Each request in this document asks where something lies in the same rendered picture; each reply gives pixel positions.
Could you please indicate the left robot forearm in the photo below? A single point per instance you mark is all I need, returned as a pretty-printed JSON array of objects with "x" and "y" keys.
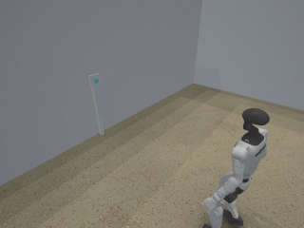
[{"x": 229, "y": 187}]

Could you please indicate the robot shin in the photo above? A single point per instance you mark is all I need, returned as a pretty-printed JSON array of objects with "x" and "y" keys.
[
  {"x": 215, "y": 220},
  {"x": 232, "y": 208}
]

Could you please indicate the robot left upper arm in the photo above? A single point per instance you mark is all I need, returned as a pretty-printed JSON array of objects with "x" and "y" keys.
[{"x": 239, "y": 156}]

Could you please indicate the robot right shin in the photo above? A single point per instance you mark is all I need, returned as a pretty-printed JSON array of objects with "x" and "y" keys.
[{"x": 232, "y": 208}]

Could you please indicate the left robot hand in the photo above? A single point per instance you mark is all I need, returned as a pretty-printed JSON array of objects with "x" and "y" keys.
[{"x": 209, "y": 204}]

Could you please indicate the robot left shin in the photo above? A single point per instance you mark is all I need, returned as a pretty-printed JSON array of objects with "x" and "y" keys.
[{"x": 215, "y": 220}]

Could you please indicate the panel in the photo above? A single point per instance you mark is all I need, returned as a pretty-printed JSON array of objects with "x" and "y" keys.
[{"x": 96, "y": 100}]

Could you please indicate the robot right upper arm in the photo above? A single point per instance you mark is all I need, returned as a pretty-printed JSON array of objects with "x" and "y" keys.
[{"x": 265, "y": 133}]

